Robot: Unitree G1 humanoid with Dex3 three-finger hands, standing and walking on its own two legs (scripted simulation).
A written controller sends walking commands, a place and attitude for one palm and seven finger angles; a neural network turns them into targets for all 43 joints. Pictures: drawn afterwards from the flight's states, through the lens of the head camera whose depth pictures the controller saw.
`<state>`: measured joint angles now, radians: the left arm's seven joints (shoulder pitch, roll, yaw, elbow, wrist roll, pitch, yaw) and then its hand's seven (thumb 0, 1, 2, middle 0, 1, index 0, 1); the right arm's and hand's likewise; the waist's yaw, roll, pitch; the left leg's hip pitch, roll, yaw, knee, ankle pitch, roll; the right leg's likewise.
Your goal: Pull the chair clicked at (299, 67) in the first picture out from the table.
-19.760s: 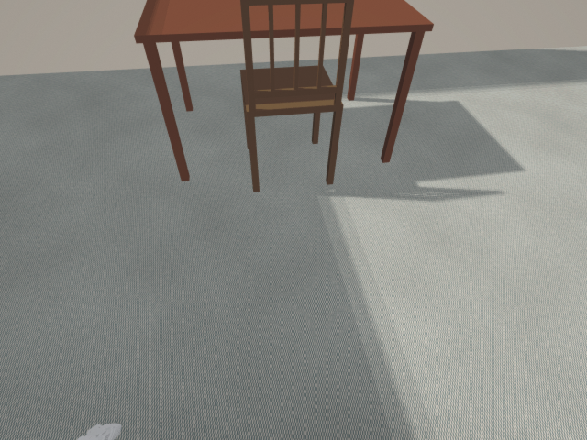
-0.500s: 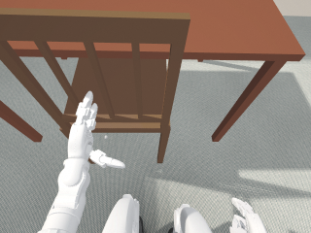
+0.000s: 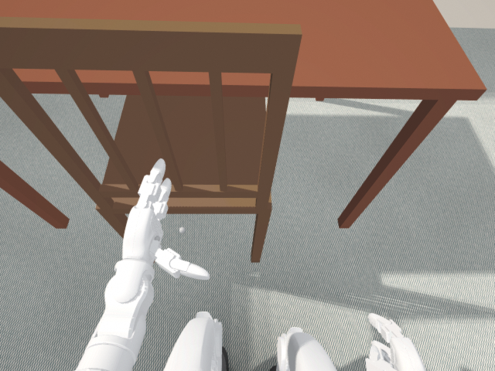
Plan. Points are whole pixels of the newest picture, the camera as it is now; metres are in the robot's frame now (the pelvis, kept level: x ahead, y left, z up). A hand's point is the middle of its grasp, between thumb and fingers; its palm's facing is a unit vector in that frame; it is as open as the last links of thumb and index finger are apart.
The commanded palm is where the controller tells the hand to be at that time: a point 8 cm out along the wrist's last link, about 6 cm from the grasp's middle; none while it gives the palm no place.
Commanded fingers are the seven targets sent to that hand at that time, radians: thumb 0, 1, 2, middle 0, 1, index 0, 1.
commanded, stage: aim the fingers beside a spindle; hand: left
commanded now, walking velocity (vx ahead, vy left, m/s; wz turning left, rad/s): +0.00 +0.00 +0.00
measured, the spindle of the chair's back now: (164, 142) +0.48 +0.16 +0.04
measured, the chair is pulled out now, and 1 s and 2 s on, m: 0.00 0.00 0.00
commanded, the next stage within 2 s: none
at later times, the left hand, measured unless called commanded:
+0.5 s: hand (174, 220) +0.34 +0.12 +0.03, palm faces +0.03 -1.00 -0.04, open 16.9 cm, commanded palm +0.31 +0.19 +0.02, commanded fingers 0.00 -0.50 0.30 -0.06 -0.08 -0.06 -0.08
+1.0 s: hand (168, 224) +0.34 +0.14 +0.00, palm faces +0.02 -1.00 -0.03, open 16.9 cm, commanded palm +0.31 +0.19 +0.02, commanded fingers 0.00 -0.50 0.30 -0.06 -0.08 -0.06 -0.08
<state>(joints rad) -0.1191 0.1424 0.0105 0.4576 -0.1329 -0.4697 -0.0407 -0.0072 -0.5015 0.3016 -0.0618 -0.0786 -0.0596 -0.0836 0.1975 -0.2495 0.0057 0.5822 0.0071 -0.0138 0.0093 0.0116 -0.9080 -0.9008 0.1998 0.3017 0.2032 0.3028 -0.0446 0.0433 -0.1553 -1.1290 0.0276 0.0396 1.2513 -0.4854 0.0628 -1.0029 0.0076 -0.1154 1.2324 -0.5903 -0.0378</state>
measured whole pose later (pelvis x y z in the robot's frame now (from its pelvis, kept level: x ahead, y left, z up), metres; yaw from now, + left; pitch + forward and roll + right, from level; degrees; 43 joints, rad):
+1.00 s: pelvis +0.00 +0.00 +0.00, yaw +0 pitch +21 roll -3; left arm -0.14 0.19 0.08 0.49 -0.16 -0.44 -0.04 -0.01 -0.50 0.30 -0.06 -0.08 -0.06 -0.08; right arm 0.20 -0.25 0.01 0.57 0.01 0.01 0.02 0.01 -0.91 -0.90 0.20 0.30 0.20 0.30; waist -0.05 0.04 -0.15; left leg -1.14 0.03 0.04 1.26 -0.49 0.06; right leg -1.01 0.02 -0.11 1.24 -0.60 -0.04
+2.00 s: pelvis +0.00 +0.00 +0.00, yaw +0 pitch +21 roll -4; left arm -0.13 0.18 0.04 0.48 -0.16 -0.43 -0.05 -0.01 -0.50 0.30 -0.06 -0.08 -0.06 -0.08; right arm 0.19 -0.25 0.02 0.57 0.01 0.00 0.02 0.01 -0.91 -0.90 0.20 0.30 0.20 0.30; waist -0.05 0.05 -0.15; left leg -1.15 0.03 0.03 1.27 -0.49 0.06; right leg -1.01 0.01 -0.12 1.24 -0.59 -0.04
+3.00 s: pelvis +0.00 +0.01 +0.00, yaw -1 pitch +22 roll -4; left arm -0.29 0.19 0.10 0.57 -0.11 -0.43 0.02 -0.01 -0.50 0.30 -0.07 -0.08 -0.06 -0.08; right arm 0.21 -0.24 0.01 0.59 -0.01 0.02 0.02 0.01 -0.91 -0.90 0.20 0.30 0.20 0.30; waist -0.08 0.05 -0.14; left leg -1.16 0.03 0.04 1.26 -0.49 0.07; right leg -1.03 0.02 -0.11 1.23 -0.58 -0.03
